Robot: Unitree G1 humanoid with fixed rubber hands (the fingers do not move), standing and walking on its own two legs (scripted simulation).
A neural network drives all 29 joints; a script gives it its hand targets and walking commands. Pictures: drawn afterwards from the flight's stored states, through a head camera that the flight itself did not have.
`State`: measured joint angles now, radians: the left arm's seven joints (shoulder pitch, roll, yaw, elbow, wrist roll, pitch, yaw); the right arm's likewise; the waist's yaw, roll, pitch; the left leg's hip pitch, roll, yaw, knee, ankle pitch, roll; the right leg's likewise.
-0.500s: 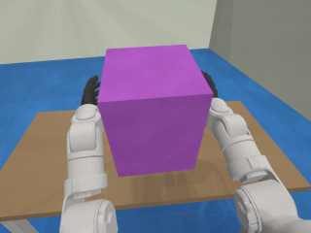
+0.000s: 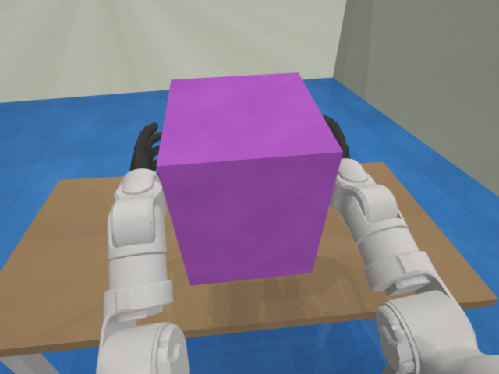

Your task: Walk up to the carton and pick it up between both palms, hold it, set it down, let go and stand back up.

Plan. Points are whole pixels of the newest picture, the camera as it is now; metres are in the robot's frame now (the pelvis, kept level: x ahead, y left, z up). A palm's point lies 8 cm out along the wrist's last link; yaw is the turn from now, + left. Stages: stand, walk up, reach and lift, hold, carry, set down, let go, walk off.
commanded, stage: hold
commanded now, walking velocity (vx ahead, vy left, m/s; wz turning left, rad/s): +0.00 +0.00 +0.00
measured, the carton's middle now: (243, 179) +0.36 +0.00 +0.19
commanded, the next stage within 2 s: set down in 0.32 s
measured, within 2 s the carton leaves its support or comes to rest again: neither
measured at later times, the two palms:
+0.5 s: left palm (146, 168) +0.36 +0.14 +0.22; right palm (337, 159) +0.36 -0.15 +0.22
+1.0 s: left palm (161, 187) +0.38 +0.13 +0.17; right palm (334, 191) +0.36 -0.16 +0.15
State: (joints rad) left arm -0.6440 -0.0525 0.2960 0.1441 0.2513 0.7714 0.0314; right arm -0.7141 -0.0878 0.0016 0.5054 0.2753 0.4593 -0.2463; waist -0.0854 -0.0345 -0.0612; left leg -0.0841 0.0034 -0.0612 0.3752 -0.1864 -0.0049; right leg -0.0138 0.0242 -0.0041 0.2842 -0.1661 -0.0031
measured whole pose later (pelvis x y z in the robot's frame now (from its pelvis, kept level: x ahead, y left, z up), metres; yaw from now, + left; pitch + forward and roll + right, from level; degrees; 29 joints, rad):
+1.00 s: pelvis +0.00 +0.00 +0.00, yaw +1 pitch -8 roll -1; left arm -0.64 -0.08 0.27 0.34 0.29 0.45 0.01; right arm -0.60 -0.01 -0.12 0.66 0.08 0.04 -0.19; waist -0.08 -0.08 0.06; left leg -0.04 0.00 -0.06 0.35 -0.18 0.00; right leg 0.04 0.01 -0.03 0.25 -0.16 0.00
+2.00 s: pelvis +0.02 +0.01 +0.00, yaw -1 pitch -2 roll -1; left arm -0.72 -0.06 0.34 0.74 0.30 0.19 0.01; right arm -0.60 0.05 -0.31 0.83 -0.10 -0.08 -0.15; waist -0.08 -0.05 0.01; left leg -0.10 0.01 -0.01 0.30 -0.17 0.01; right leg -0.04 0.01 -0.02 0.21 -0.13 0.01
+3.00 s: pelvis +0.02 +0.01 +0.00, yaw -3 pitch +7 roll -1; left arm -0.77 -0.03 0.39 1.06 0.32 -0.08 0.01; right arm -0.59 0.11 -0.52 0.91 -0.32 -0.23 -0.13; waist -0.08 -0.03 -0.08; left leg -0.28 0.02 0.02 0.32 -0.16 0.00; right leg -0.22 0.01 -0.05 0.22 -0.12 0.00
